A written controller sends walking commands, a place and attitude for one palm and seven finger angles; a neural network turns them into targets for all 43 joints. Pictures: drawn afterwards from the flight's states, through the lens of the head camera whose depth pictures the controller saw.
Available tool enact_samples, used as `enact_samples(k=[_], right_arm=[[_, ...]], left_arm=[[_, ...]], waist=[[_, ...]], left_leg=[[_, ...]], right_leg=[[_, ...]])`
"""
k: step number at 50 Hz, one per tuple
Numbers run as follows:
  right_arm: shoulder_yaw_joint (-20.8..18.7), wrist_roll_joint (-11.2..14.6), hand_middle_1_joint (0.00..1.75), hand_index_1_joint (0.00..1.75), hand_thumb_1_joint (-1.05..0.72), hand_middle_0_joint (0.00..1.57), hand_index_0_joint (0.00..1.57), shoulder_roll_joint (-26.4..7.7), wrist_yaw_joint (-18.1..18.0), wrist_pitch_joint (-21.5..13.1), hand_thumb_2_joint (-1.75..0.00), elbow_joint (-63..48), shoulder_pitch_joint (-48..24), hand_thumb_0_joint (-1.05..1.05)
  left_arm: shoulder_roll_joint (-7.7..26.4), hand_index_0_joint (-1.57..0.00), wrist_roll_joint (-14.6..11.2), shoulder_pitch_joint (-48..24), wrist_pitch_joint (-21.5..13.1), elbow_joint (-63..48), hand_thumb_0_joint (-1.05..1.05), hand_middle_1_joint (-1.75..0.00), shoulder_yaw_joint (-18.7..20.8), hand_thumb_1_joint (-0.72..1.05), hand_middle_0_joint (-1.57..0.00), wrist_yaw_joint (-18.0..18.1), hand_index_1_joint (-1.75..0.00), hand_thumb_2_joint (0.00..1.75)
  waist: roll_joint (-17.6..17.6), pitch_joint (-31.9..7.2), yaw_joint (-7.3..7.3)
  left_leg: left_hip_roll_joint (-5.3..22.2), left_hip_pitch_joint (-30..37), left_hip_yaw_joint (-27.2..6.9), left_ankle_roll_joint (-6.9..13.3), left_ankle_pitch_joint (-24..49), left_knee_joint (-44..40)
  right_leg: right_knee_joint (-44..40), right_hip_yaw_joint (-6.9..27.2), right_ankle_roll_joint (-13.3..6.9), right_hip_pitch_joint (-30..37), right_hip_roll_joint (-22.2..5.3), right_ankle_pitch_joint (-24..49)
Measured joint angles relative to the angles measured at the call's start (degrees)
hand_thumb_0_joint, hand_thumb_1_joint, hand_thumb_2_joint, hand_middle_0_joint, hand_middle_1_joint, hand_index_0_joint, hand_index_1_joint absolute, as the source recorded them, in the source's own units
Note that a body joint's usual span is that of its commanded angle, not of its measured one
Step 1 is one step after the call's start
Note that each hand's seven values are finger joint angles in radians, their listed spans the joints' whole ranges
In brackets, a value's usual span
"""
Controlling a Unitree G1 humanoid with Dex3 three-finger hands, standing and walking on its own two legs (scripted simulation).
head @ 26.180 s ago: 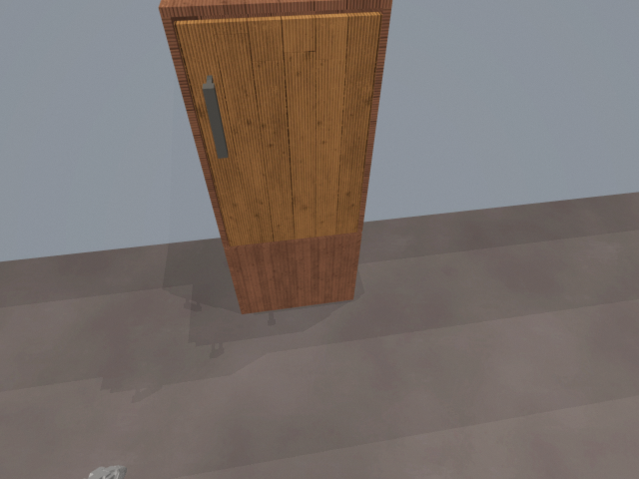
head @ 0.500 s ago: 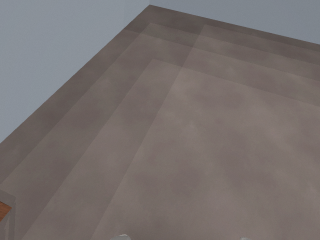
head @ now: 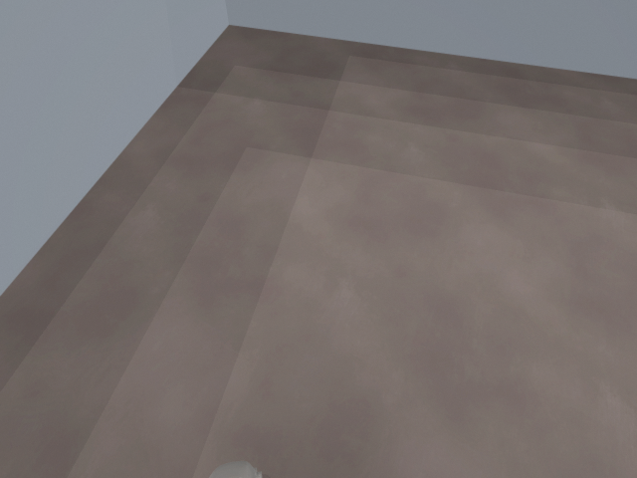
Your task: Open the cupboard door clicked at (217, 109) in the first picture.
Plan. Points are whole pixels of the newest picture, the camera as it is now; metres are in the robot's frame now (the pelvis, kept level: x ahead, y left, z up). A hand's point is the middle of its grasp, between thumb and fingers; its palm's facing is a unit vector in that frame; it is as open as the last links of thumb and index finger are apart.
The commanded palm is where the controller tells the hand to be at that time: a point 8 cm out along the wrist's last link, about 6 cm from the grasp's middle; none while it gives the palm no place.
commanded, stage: walk to a spot facing it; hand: left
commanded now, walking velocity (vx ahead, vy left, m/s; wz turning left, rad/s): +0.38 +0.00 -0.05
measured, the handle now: out of the picture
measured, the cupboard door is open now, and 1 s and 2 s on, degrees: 43 43 43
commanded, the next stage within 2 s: turn to face it in 0.42 s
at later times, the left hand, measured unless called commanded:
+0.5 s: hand (219, 348) +0.33 +0.17 -0.16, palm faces -0.05 -0.98 -0.21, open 7.3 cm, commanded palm none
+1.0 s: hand (232, 297) +0.44 +0.17 -0.18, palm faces +0.18 -0.97 -0.19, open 7.3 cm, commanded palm none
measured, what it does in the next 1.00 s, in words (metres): walks ahead: left foot, then right foot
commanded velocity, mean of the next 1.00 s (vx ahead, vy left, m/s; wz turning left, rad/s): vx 0.16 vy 0.00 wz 0.24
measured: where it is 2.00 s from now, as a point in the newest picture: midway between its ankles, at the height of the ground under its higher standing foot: (350, 373)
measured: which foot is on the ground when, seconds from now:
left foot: up 0.00-0.16, down 0.18-0.50, up 0.52-0.82, down 0.84-1.00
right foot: down 0.00-0.18, up 0.20-0.50, down 0.52-0.84, up 0.86-1.00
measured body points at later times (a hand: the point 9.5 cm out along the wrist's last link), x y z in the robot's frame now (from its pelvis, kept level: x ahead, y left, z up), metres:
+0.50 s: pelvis +0.24 -0.02 +0.00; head +0.26 -0.03 +0.45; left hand +0.34 +0.22 -0.14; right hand +0.21 -0.25 -0.16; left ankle +0.20 +0.14 -0.74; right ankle +0.31 -0.14 -0.73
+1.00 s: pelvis +0.40 -0.03 -0.01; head +0.44 +0.00 +0.44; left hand +0.43 +0.22 -0.17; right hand +0.50 -0.26 -0.14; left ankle +0.44 +0.07 -0.74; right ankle +0.36 -0.18 -0.66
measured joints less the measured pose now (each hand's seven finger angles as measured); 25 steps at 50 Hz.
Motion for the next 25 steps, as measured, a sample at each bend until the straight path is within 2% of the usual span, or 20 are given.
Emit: enact_samples(k=[4,8,9,10,12,14,15,17,20,23,25], right_arm=[[0.0,0.0,0.30,0.30,-0.91,0.20,0.19,0.9,0.7,-1.2,-0.90,-3.0,-4.1,0.00],[0.2,0.0,0.30,0.30,-0.91,0.20,0.19,0.7,1.0,-2.4,-0.90,-4.8,-7.8,0.00],[0.3,-0.1,0.30,0.30,-0.91,0.20,0.19,0.3,1.0,-3.1,-0.90,-5.3,-8.4,0.00],[0.2,-0.5,0.30,0.30,-0.91,0.20,0.20,0.3,0.8,-3.8,-0.90,-5.6,-9.2,0.00],[0.4,-0.9,0.30,0.30,-0.91,0.20,0.20,1.0,0.3,-4.5,-0.90,-6.3,-9.9,0.00],[0.5,-0.9,0.30,0.30,-0.91,0.20,0.20,1.6,-0.1,-4.7,-0.90,-6.6,-8.9,0.00],[0.5,-0.8,0.30,0.30,-0.91,0.20,0.20,1.9,-0.4,-4.8,-0.90,-6.4,-8.0,0.00],[-0.2,-0.5,0.30,0.30,-0.93,0.20,0.20,1.6,-1.2,-4.7,-0.90,-5.5,-6.3,-0.01],[-0.3,-0.7,0.30,0.30,-0.94,0.20,0.20,0.2,-0.8,-3.8,-0.90,-3.7,-3.9,-0.01],[-0.4,-0.7,0.30,0.30,-0.93,0.20,0.20,-0.5,-0.2,-2.4,-0.90,-2.2,-1.7,-0.01],[-0.3,-0.6,0.30,0.30,-0.93,0.20,0.20,-0.6,0.0,-1.6,-0.90,-1.3,0.1,-0.01]], left_arm=[[0.6,-0.20,0.1,3.6,-0.3,2.7,0.00,-0.30,0.2,0.94,-0.20,-0.2,-0.30,0.90],[0.3,-0.20,-0.1,7.1,-0.2,5.0,0.00,-0.30,-0.1,0.93,-0.20,-0.6,-0.30,0.90],[0.0,-0.20,-0.2,8.4,0.0,5.2,0.00,-0.30,-0.2,0.93,-0.20,-0.7,-0.30,0.90],[-0.2,-0.20,-0.3,9.2,0.3,5.6,0.00,-0.30,-0.1,0.93,-0.20,-0.8,-0.30,0.90],[0.2,-0.20,-0.2,9.3,1.4,6.2,0.00,-0.30,-0.2,0.92,-0.20,-0.8,-0.30,0.90],[0.5,-0.20,0.1,8.2,2.1,6.3,0.01,-0.30,0.0,0.92,-0.20,-1.0,-0.30,0.90],[0.6,-0.20,0.3,7.2,2.4,5.8,0.01,-0.30,0.1,0.92,-0.20,-1.2,-0.30,0.90],[0.4,-0.20,0.4,5.2,2.5,4.3,0.01,-0.30,0.3,0.92,-0.19,-1.6,-0.30,0.90],[-0.4,-0.20,0.4,2.7,2.2,1.7,0.01,-0.30,0.2,0.92,-0.19,-2.0,-0.30,0.90],[-0.2,-0.20,0.4,1.0,1.7,0.0,0.01,-0.30,0.2,0.92,-0.19,-2.2,-0.30,0.90],[0.5,-0.20,0.6,0.6,1.1,-0.7,0.01,-0.30,0.3,0.92,-0.19,-2.2,-0.30,0.90]], waist=[[-1.2,-0.9,1.14],[-1.1,-0.7,2.66],[-0.7,-0.9,3.01],[-0.8,-0.9,3.11],[-1.8,-0.7,3.07],[-2.1,-1.0,2.90],[-2.1,-1.2,2.96],[-1.7,-1.3,3.28],[-0.3,-1.7,3.48],[0.6,-1.6,2.89],[0.3,-1.8,2.55]], left_leg=[[-0.2,-2.0,0.6,-0.1,5.1,-13.9],[-1.7,1.0,1.9,0.6,10.3,-26.0],[-2.0,2.5,2.0,1.5,11.2,-28.6],[-2.0,2.6,2.3,2.4,13.8,-27.4],[-2.2,3.2,3.7,3.0,10.8,-23.5],[-2.7,5.3,4.3,2.8,8.4,-24.3],[-2.9,6.7,4.3,2.3,8.4,-25.9],[-3.4,9.8,4.5,1.9,9.1,-29.8],[-3.1,14.1,4.7,1.3,9.2,-34.4],[-2.2,17.1,5.0,0.0,6.6,-34.3],[-1.5,18.1,5.3,-1.0,3.0,-31.1]], right_leg=[[-4.8,0.8,0.1,5.2,0.6,-0.8],[-3.8,1.5,1.5,9.7,0.6,-5.2],[-0.9,2.0,1.8,9.5,0.6,-7.3],[5.0,2.1,1.7,7.6,0.1,-9.6],[22.5,3.9,1.0,1.0,-0.6,-12.2],[35.2,4.2,1.0,-5.9,-1.3,-9.6],[37.8,4.0,1.2,-8.7,-2.0,-7.7],[36.1,3.6,1.7,-12.5,-3.6,-4.7],[23.6,2.3,2.4,-14.1,-5.3,-1.6],[12.8,1.0,2.8,-12.3,-5.3,1.1],[7.1,0.5,2.6,-9.4,-4.7,1.2]])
